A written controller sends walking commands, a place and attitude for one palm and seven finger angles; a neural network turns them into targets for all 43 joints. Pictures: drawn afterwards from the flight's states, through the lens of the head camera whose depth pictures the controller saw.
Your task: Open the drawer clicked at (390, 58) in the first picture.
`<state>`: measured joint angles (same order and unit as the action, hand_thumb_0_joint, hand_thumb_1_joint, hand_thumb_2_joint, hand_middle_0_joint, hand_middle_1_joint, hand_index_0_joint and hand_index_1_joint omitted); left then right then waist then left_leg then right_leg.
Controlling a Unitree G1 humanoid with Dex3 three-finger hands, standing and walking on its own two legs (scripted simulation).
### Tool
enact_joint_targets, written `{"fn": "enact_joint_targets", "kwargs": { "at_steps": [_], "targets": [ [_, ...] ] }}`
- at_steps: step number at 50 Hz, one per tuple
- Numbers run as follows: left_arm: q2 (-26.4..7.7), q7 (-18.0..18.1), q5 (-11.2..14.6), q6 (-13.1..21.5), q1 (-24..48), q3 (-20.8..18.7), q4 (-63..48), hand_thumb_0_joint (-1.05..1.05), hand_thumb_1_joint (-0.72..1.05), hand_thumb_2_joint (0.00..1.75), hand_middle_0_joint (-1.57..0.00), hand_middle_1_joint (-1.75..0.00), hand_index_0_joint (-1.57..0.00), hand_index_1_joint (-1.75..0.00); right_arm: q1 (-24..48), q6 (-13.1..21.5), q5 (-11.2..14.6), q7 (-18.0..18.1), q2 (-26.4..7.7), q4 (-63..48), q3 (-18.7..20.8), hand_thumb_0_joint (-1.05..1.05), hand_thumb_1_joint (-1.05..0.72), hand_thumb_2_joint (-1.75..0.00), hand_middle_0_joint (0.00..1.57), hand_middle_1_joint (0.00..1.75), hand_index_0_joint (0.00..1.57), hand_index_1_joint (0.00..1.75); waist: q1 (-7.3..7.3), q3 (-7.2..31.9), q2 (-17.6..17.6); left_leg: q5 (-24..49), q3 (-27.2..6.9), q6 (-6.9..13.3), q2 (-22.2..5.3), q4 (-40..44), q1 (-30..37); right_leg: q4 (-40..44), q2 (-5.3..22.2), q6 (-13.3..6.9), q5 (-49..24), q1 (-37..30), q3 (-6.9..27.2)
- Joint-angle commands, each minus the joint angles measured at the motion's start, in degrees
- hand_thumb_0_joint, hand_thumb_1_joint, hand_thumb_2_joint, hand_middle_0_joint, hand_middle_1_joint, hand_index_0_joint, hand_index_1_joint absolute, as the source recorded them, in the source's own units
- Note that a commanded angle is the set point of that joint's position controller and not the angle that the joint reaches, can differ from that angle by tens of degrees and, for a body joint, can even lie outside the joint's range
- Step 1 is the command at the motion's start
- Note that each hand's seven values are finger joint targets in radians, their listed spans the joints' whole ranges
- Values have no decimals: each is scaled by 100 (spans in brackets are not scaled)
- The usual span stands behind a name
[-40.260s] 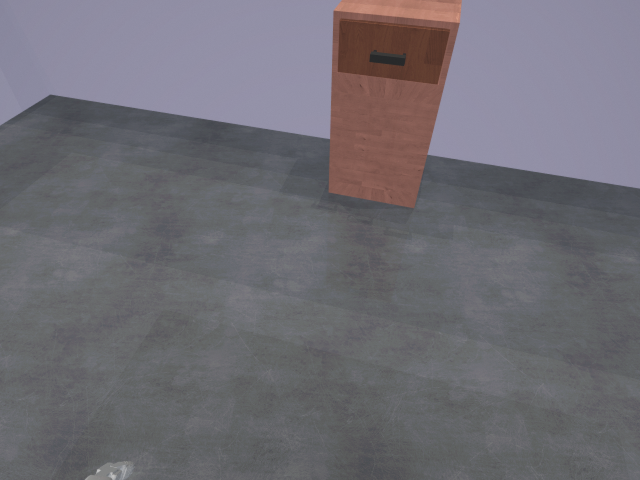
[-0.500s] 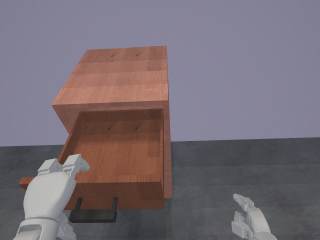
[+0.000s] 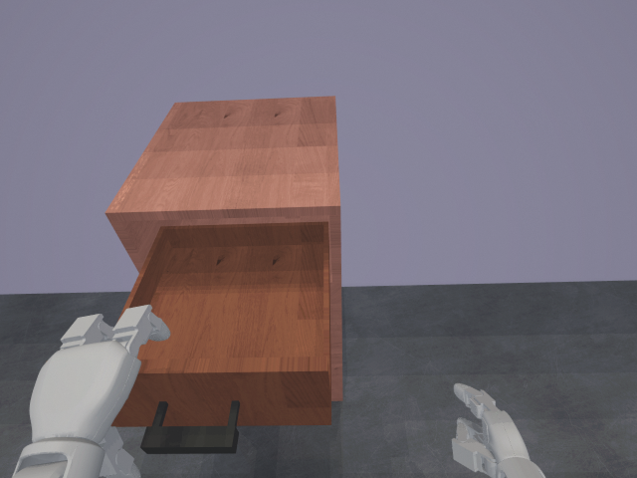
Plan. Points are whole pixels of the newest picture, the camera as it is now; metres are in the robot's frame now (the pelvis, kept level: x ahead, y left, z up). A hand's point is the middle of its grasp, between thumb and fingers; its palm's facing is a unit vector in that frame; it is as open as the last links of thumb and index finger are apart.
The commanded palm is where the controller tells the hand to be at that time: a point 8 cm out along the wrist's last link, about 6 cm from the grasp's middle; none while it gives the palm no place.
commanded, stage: draw the hand back to the body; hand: left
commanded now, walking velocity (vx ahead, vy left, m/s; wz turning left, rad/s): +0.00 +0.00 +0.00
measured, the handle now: (194, 423) +0.19 +0.22 -0.07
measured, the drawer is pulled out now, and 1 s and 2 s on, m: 0.29 0.29 0.29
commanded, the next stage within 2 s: step back with the hand held close in 1.28 s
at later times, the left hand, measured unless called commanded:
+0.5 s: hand (142, 371) +0.17 +0.21 +0.13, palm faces +0.34 -0.86 -0.38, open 13.3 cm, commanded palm +0.12 +0.25 +0.17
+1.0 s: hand (112, 369) +0.16 +0.21 +0.17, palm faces +0.44 -0.81 -0.39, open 9.3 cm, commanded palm +0.10 +0.26 +0.18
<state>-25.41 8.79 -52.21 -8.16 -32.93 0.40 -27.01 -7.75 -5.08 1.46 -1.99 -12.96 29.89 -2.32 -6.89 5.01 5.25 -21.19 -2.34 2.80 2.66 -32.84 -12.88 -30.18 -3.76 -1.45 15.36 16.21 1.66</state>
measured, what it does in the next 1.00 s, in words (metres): stands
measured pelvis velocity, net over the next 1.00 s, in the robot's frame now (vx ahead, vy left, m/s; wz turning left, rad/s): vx -0.01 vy -0.03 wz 0.07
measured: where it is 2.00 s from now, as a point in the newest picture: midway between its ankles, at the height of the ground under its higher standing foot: outside the picture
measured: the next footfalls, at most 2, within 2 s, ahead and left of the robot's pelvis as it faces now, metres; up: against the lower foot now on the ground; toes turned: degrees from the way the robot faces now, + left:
none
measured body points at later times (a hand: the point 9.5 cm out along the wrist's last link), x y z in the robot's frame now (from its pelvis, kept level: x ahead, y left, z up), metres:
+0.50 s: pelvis +0.01 -0.01 +0.00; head -0.02 -0.02 +0.45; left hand +0.15 +0.25 +0.15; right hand +0.21 -0.19 -0.06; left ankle -0.04 +0.09 -0.73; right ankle +0.00 -0.11 -0.73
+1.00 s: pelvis -0.01 -0.03 +0.01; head -0.03 -0.05 +0.46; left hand +0.13 +0.25 +0.19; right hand +0.20 -0.24 -0.07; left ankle -0.04 +0.09 -0.73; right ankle +0.00 -0.11 -0.73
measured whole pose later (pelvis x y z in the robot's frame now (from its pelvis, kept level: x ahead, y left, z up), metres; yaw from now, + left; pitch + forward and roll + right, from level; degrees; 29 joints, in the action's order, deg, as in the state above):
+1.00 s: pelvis -0.01 -0.03 +0.01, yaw +4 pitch -3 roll -1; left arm -18.6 6.3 3.7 6.6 -31.4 -15.8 -27.2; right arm -10.0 7.7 0.9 4.5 -11.9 36.3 -0.8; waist -2.8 0.6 3.6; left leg -16.7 -6.4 0.4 2.1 -25.7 -5.7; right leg -23.6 -3.7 -3.5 12.4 8.2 -2.2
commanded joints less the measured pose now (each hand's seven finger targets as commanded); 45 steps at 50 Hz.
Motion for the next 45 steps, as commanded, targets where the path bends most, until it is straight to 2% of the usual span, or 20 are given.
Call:
{"fn": "enact_joint_targets", "kwargs": {
  "at_steps": [1, 2, 5, 14, 15, 16, 17, 18, 19, 20, 21, 22, 25, 30, 32, 36, 37, 38, 41, 45],
  "targets": [
    [-885, 83, 20, 13, 344, -678, -1282, 0, -50, 30, -30, -120, -30, -120, 1018, 292, 24, 76, -533, -1145, 214, 0, -90, -90, 20, 30, 20, 30, 15, 320, -256, 1972, 28, -171, -337, 532, -89, 428, 271, -126, -1153, -452, -154],
    [-977, 65, 16, 20, 342, -781, -1337, 0, -50, 30, -30, -120, -30, -120, 1091, 316, 26, 89, -555, -1150, 193, 0, -90, -90, 20, 30, 20, 30, 10, 358, -180, 2007, -19, -179, -343, 531, -35, 461, 234, -155, -1180, -494, -37],
    [-954, 5, 45, 114, 354, -692, -1390, 0, -50, 30, -30, -120, -30, -120, 942, 282, -13, 110, -551, -1133, 208, 0, -90, -90, 20, 30, 20, 30, 13, 272, -26, 2041, 0, -180, -357, 528, -32, 473, 236, -148, -1039, -391, -205],
    [-1273, 49, 83, 166, 335, -1173, -1391, 0, -50, 30, -30, -120, -30, -120, 925, 266, 20, 126, -562, -1147, 198, 0, -90, -90, 20, 30, 20, 30, -28, 340, -82, 2017, -19, -209, -354, 561, -36, 478, 270, -159, -1080, -509, -154],
    [973, -132, 4598, 705, 254, -770, -1087, 0, -47, 32, -30, -118, -30, -118, 459, 735, 82, 304, -53, -1347, 194, 0, -90, -90, 20, 30, 20, 30, 616, -178, -1024, 1797, -184, -89, -395, 612, 377, 463, 215, -81, -1079, -731, -509],
    [221, -151, 4790, 972, -41, -1176, -960, 0, -43, 33, -29, -115, -29, -115, 517, 1011, 92, 414, -206, -1201, 177, 0, -90, -90, 20, 30, 20, 30, 468, 36, -1288, 1768, -248, -66, -531, 698, 428, 393, 293, -16, -827, -769, -461],
    [248, -153, 4787, 1032, -233, -1241, -754, 0, -40, 34, -29, -113, -29, -113, 611, 1143, 83, 468, -169, -1115, 132, 0, -90, -90, 20, 30, 20, 30, 413, -206, -1108, 1798, -242, -84, -520, 746, 443, 457, 259, -14, -734, -628, -431],
    [7, -131, 5085, 1194, 9, -1534, -1215, 0, -36, 36, -29, -111, -29, -111, 454, 1176, 8, 575, -275, -1007, 172, 0, -90, -90, 20, 30, 20, 30, 391, 61, -506, 2027, -159, -146, -407, 789, 464, 569, 353, -34, -1022, -862, -450],
    [-250, -96, 5188, 1339, 539, -1653, -1840, 0, -32, 37, -29, -109, -29, -109, 412, 1304, -29, 624, -290, -1022, 139, 0, -90, -90, 20, 30, 20, 30, 399, 316, -121, 2239, -179, -231, -387, 829, 537, 518, 459, -37, -1200, -1059, -411],
    [-315, -30, 5190, 1430, 502, -1785, -1776, 0, -29, 39, -29, -107, -29, -107, 340, 1421, -84, 667, -291, -891, 143, 0, -90, -90, 20, 30, 20, 30, 368, 356, 223, 2431, -146, -280, -352, 814, 549, 519, 436, -61, -1317, -1104, -413],
    [-235, -20, 5271, 1486, 482, -1682, -1945, 0, -26, 40, -28, -104, -28, -104, 312, 1523, -101, 669, -278, -884, 110, 0, -90, -90, 20, 30, 20, 30, 377, 318, 191, 2626, -206, -339, -367, 867, 517, 496, 479, -64, -1384, -1158, -433],
    [-339, 3, 5285, 1483, 504, -1817, -1915, 0, -22, 42, -28, -102, -28, -102, 367, 1600, -124, 682, -308, -752, 107, 0, -90, -90, 20, 30, 20, 30, 356, 182, 424, 2680, -186, -359, -376, 873, 492, 557, 471, -80, -1412, -1121, -403],
    [-102, -34, 5371, 1569, 414, -1721, -1727, 0, -12, 47, -27, -95, -27, -95, 317, 1726, -130, 633, -304, -595, 108, 0, -90, -90, 20, 30, 20, 30, 385, -235, 312, 2591, -233, -403, -358, 968, 283, 617, 446, -99, -1387, -1048, -501],
    [28, -142, 5489, 1661, 285, -1888, -1187, 0, 6, 54, -26, -84, -26, -84, 442, 1686, -117, 592, -313, -435, 209, 0, -90, -90, 20, 30, 20, 30, 385, -329, -401, 2355, -172, -305, -367, 998, 204, 758, 455, -49, -1536, -1113, -488],
    [90, -193, 5512, 1690, 269, -1903, -1102, 0, 13, 57, -25, -80, -25, -80, 549, 1661, -108, 588, -306, -436, 245, 0, -90, -90, 20, 30, 20, 30, 385, -318, -457, 2290, -148, -289, -360, 1025, 207, 823, 463, -34, -1540, -1114, -460],
    [-66, -210, 5552, 1822, 271, -2081, -1291, 0, 27, 63, -25, -70, -25, -70, 575, 1603, -88, 605, -340, -445, 299, 0, -90, -90, 20, 30, 20, 30, 374, 149, -518, 2118, -106, -215, -332, 1013, 288, 836, 520, -2, -1482, -1328, -398],
    [-117, -207, 5537, 1820, 291, -2128, -1343, 0, 31, 64, -24, -68, -24, -68, 644, 1605, -76, 610, -344, -432, 298, 0, -90, -90, 20, 30, 20, 30, 363, 91, -147, 2097, -72, -231, -323, 1015, 316, 899, 513, -17, -1432, -1261, -357],
    [-127, -196, 5552, 1833, 332, -2104, -1369, 0, 34, 66, -24, -66, -24, -66, 614, 1611, -70, 620, -325, -432, 285, 0, -90, -90, 20, 30, 20, 30, 385, 78, -99, 2011, -76, -233, -316, 1043, 316, 894, 540, -7, -1360, -1263, -362],
    [-233, -141, 5560, 1867, 358, -2231, -1438, 0, 44, 70, -23, -59, -23, -59, 584, 1622, -73, 658, -327, -408, 300, 0, -90, -90, 20, 30, 20, 30, 380, 183, -157, 1922, -72, -203, -307, 1040, 359, 941, 536, 7, -1262, -1291, -352],
    [-265, -115, 5583, 1863, 484, -2298, -1313, 0, 58, 76, -22, -50, -22, -50, 615, 1619, -62, 700, -322, -370, 304, 0, -90, -90, 20, 30, 20, 30, 401, -36, -329, 1762, -92, -177, -295, 1051, 345, 1045, 533, 31, -1108, -1172, -321]
  ]
}}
